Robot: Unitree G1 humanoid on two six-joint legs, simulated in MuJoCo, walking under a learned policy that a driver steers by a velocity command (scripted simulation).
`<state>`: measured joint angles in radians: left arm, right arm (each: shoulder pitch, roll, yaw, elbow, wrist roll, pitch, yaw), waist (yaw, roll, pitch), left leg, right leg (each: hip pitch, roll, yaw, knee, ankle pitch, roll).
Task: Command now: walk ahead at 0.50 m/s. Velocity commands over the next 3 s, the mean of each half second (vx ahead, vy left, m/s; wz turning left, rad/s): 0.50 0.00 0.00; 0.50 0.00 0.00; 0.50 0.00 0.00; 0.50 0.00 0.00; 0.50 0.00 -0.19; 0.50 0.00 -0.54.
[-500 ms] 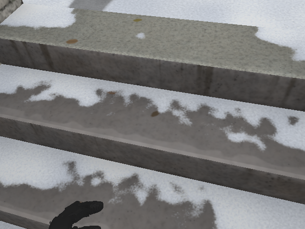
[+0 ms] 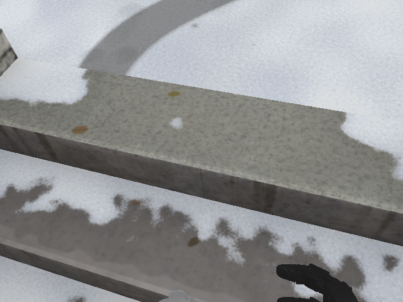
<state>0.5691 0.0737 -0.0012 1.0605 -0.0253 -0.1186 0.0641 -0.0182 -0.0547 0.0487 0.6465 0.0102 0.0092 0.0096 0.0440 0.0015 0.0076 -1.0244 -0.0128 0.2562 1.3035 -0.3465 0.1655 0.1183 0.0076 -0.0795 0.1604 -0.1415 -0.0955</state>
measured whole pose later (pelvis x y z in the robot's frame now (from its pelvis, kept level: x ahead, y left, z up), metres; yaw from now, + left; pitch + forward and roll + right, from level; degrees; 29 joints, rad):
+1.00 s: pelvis +0.59 -0.05 +0.30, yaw +1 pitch +5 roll +3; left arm 0.55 0.11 0.02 1.02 0.00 -0.10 0.04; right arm -0.03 -0.04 0.04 0.54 0.00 0.00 0.03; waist 0.06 -0.02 0.00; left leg -1.06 0.05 0.21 1.31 -0.43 0.17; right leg 0.12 -0.03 -0.09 0.07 -0.25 -0.06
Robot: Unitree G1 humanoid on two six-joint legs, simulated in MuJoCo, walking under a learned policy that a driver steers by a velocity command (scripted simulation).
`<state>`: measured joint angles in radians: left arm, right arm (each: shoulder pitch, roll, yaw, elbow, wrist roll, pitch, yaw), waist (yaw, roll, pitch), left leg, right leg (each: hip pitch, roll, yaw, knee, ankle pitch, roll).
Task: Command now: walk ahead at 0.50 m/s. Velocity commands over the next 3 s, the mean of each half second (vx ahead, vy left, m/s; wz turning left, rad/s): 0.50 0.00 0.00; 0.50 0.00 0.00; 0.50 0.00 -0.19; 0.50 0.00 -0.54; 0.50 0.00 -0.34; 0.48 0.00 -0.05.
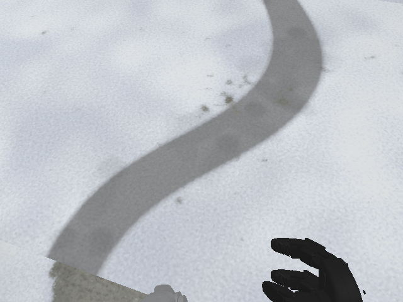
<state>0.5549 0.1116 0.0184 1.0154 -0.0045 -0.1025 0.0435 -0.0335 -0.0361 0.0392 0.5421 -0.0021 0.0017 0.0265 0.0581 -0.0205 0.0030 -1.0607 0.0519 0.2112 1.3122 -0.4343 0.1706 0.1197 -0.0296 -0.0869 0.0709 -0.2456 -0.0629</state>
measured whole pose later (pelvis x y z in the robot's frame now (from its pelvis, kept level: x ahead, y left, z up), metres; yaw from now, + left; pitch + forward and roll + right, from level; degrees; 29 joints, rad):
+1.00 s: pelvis +0.60 -0.02 +0.14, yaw +0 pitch +2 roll -2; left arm 0.45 0.20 0.04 0.89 0.01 -0.10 0.00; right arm 0.11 -0.19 -0.04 0.72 -0.03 -0.03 0.04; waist 0.06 0.04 0.00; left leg -0.63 0.08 0.06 0.64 -0.03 0.05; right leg 0.09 0.09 -0.09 0.18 -0.30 -0.06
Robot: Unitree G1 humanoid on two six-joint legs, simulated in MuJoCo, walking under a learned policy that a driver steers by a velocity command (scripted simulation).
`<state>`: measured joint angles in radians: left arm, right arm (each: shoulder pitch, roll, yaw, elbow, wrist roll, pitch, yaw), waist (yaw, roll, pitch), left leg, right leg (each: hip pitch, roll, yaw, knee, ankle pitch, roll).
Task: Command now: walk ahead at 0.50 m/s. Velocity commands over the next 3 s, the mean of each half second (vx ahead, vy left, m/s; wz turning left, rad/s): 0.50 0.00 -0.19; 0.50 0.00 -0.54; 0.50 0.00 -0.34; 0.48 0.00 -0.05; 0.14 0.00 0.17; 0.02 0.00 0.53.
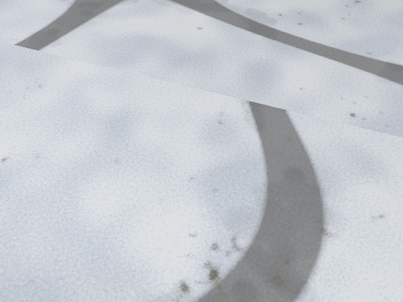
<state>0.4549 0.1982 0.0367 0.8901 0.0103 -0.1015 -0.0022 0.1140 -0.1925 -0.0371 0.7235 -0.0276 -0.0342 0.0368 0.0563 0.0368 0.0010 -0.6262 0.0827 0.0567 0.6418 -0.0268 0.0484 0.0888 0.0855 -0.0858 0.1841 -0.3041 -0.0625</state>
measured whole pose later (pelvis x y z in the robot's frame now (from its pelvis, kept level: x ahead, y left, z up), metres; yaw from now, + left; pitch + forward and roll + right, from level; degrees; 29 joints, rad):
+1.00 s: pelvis +0.55 -0.06 +0.01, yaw -25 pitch +2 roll +0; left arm 0.40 0.26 0.07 0.86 0.00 -0.05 -0.01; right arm 0.11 -0.25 -0.04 0.73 -0.04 -0.02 0.02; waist 0.05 0.04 0.03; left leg -0.69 0.13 -0.05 0.85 -0.10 -0.05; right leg -0.07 0.15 0.09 0.28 -0.22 -0.13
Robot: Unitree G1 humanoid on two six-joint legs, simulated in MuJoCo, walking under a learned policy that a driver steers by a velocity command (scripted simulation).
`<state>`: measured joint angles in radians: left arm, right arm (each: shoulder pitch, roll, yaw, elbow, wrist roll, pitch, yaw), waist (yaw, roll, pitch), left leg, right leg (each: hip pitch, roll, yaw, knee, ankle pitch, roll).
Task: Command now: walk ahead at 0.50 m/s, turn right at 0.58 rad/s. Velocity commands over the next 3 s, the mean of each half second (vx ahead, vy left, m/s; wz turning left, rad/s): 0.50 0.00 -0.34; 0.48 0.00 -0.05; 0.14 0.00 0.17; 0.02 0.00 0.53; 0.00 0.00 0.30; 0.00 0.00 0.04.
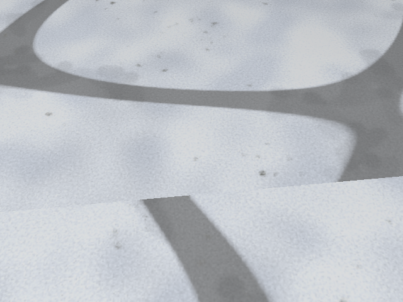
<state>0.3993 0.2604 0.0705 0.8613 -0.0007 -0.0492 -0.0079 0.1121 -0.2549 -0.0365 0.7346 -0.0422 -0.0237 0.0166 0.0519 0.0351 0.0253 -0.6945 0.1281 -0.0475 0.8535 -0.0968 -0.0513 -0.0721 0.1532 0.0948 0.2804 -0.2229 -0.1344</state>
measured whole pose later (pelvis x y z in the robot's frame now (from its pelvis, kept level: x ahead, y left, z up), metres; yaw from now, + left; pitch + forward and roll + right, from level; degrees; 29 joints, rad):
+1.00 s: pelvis +0.53 -0.05 +0.00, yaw -10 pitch +0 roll -1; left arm 0.39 0.23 0.03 0.94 0.01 -0.08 -0.01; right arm 0.20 -0.26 -0.04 0.85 -0.03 -0.03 0.03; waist 0.02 0.04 0.02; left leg -0.60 0.09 0.01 0.91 -0.17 0.01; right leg -0.06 0.07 -0.07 0.24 -0.18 -0.09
